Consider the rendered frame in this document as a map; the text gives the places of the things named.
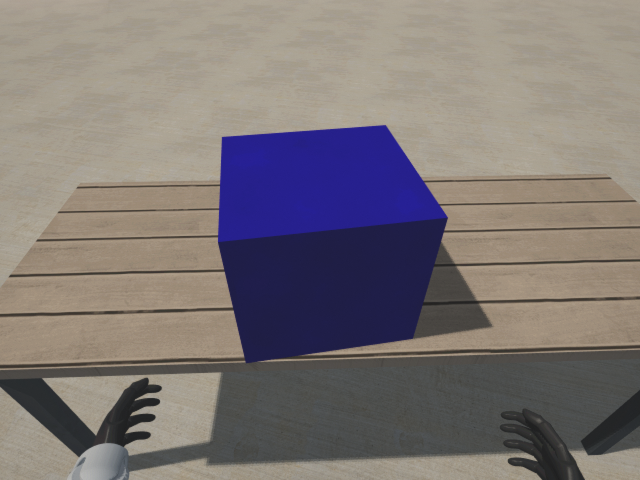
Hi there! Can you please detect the left robot hand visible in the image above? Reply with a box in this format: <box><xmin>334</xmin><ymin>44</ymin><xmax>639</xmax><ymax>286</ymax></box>
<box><xmin>92</xmin><ymin>378</ymin><xmax>162</xmax><ymax>447</ymax></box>

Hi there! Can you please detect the left robot forearm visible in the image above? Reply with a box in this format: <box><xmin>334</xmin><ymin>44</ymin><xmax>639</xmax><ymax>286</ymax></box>
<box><xmin>67</xmin><ymin>443</ymin><xmax>129</xmax><ymax>480</ymax></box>

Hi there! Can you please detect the carton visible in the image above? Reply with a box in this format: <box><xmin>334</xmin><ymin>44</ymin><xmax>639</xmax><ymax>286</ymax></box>
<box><xmin>218</xmin><ymin>125</ymin><xmax>448</xmax><ymax>363</ymax></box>

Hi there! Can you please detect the table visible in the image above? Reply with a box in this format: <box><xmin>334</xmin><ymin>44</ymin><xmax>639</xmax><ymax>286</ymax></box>
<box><xmin>0</xmin><ymin>174</ymin><xmax>640</xmax><ymax>457</ymax></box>

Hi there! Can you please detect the right robot hand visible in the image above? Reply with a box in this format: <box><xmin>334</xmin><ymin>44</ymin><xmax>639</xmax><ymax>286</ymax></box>
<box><xmin>500</xmin><ymin>408</ymin><xmax>585</xmax><ymax>480</ymax></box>

